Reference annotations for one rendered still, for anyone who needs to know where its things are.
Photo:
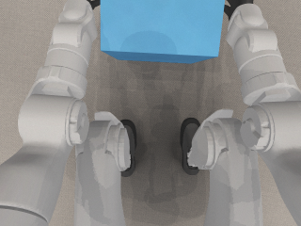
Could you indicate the robot left forearm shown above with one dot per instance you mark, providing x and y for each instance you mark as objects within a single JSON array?
[{"x": 65, "y": 68}]

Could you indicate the robot left shin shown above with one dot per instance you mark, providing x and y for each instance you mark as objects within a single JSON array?
[{"x": 102, "y": 116}]

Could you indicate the right robot thigh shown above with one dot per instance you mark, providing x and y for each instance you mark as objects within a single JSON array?
[{"x": 235, "y": 185}]

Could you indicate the robot right upper arm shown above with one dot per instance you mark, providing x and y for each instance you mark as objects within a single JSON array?
[{"x": 273, "y": 129}]

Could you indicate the robot left hand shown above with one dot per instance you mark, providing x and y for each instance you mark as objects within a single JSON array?
[{"x": 94, "y": 3}]

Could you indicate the robot right forearm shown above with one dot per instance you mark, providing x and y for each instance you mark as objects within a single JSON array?
[{"x": 259, "y": 62}]

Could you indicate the carton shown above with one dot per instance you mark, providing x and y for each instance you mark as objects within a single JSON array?
[{"x": 170, "y": 31}]

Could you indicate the robot right hand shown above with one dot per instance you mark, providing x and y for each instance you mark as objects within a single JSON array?
[{"x": 234, "y": 4}]

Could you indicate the robot left upper arm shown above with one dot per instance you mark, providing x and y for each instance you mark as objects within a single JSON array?
[{"x": 31, "y": 180}]

